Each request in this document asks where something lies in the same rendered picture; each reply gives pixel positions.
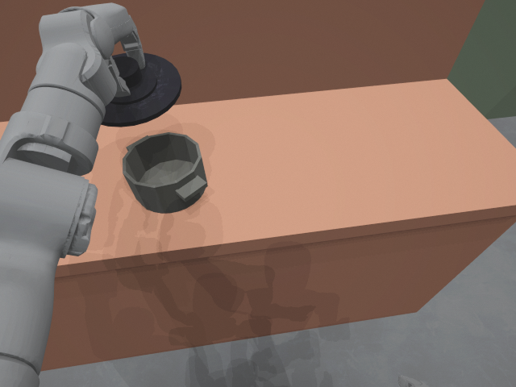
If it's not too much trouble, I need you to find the lid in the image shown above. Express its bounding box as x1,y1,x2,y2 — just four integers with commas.
101,53,181,127

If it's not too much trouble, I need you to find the pot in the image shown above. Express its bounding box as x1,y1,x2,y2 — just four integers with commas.
123,132,208,214

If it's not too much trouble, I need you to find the table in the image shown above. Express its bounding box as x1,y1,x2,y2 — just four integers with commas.
0,0,516,371

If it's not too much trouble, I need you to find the knob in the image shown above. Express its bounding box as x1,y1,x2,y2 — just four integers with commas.
113,56,142,88

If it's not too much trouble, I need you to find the robot left upper arm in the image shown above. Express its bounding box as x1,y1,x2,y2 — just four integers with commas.
0,157,98,387

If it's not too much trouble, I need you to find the robot left forearm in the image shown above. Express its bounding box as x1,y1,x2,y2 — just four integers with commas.
0,6,117,176

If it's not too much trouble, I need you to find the left robot hand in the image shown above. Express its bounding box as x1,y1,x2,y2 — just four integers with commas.
81,2,145,98

